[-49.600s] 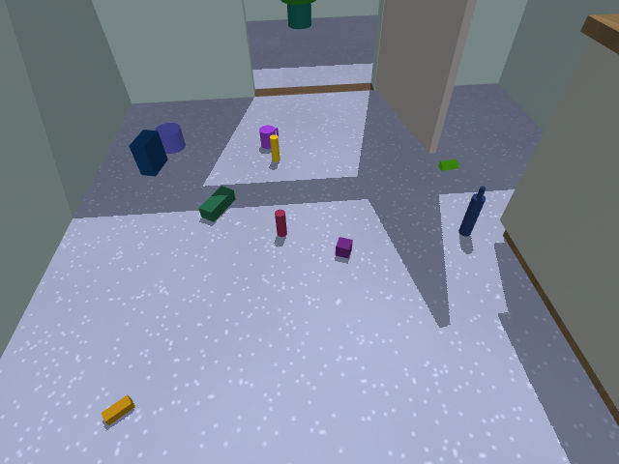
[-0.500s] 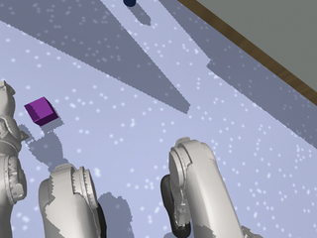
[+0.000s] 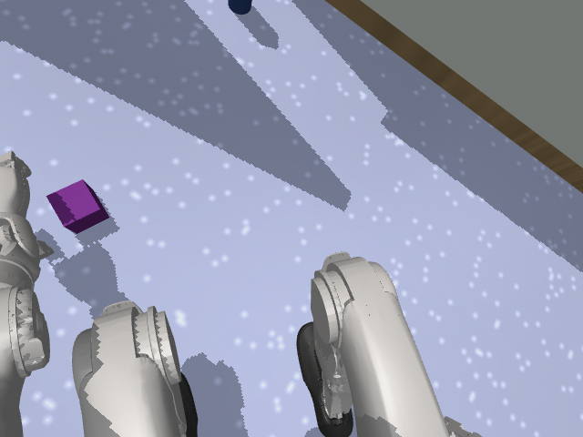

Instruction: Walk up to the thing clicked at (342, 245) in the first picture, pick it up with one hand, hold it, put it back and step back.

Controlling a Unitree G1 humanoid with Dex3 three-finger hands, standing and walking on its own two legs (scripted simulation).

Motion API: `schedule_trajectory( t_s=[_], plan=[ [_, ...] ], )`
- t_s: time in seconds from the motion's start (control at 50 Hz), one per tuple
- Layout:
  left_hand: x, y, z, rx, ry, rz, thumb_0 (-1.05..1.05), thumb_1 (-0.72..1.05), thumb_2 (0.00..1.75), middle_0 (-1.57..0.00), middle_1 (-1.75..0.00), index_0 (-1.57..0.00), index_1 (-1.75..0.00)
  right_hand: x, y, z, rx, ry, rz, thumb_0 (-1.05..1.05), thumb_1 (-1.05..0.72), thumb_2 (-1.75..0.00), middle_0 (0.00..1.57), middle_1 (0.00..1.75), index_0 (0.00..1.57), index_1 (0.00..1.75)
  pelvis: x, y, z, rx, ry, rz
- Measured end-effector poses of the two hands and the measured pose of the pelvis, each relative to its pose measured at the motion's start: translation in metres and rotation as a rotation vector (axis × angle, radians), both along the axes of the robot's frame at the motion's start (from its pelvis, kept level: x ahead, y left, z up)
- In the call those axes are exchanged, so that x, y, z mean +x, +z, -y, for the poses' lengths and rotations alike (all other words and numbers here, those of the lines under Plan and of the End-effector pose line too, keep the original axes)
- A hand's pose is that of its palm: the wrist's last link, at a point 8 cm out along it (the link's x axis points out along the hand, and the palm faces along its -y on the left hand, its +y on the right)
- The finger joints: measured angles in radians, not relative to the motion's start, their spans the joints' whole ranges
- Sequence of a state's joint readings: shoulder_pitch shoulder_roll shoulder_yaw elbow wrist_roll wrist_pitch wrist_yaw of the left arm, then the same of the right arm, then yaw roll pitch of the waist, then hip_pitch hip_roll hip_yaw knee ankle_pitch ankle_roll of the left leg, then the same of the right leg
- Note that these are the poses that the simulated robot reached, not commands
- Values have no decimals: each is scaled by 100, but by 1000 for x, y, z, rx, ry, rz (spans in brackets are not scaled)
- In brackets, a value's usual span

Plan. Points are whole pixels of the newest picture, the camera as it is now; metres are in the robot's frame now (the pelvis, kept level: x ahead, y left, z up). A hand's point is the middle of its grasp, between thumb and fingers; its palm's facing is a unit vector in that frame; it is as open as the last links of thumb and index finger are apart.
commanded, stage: rise first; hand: left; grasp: from above
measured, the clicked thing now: (79, 207) +0.50 +0.27 -0.29
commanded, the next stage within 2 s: approach in 0.94 s
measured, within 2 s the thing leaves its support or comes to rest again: neither
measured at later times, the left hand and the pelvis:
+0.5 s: hand (21, 225) +0.45 +0.31 -0.18, palm faces -0.38 -0.21 -0.90, open 12.6 cm; pelvis +0.00 +0.00 +0.00, yaw +0 degrees
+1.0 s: hand (21, 225) +0.45 +0.31 -0.18, palm faces -0.39 -0.21 -0.90, open 12.5 cm; pelvis +0.00 +0.00 +0.00, yaw +0 degrees
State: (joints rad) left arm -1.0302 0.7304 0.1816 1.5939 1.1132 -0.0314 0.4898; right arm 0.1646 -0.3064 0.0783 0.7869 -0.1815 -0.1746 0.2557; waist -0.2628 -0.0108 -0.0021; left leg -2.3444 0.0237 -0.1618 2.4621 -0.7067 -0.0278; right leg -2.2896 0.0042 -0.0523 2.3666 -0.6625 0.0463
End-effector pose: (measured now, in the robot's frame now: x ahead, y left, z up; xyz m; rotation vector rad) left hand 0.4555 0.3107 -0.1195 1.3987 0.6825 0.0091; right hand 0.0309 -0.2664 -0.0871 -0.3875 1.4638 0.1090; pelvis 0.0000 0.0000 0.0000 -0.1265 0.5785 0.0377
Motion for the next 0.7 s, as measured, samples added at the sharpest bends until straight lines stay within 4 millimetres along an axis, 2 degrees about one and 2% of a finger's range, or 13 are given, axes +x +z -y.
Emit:
schedule_trajectory(
  t_s=[0.42,0.7],
  plan=[
    [-6,-2,2,-7,-4,-7,0,-29,80,-37,-72,-35,-74,-1,2,2,-7,9,4,0,-91,-90,20,30,20,30,-1,-1,1,-1,-1,5],
    [-1,0,3,-3,-23,16,0,-27,78,-39,-69,-37,-71,0,1,-1,1,5,1,0,-91,-90,20,30,20,30,0,0,-1,-4,0,-2]
  ],
)
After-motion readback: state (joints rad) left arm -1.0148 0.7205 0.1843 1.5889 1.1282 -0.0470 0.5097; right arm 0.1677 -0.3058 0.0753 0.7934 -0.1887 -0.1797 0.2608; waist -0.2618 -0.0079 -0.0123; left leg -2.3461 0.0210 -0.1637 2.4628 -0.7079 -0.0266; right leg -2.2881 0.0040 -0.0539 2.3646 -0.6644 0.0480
